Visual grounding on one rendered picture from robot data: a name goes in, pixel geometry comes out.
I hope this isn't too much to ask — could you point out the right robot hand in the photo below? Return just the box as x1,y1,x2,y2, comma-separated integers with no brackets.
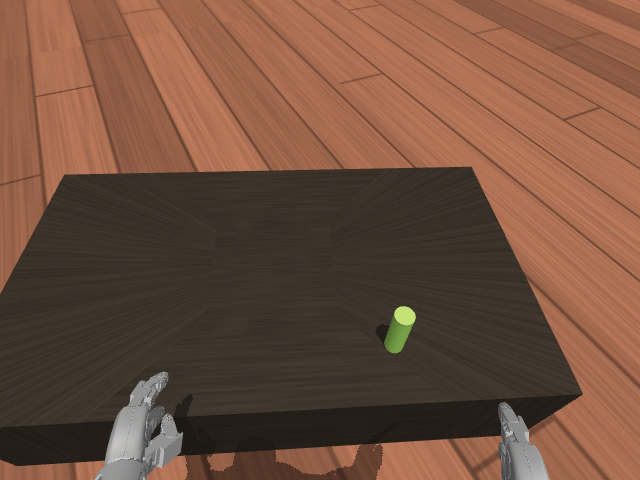
498,402,550,480

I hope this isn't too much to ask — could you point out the can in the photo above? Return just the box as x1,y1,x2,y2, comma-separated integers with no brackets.
384,306,416,353

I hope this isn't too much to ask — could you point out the left robot hand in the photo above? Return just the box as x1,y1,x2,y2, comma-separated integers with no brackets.
104,371,183,475

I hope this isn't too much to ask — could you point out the left robot arm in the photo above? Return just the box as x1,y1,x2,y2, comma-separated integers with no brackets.
94,459,147,480

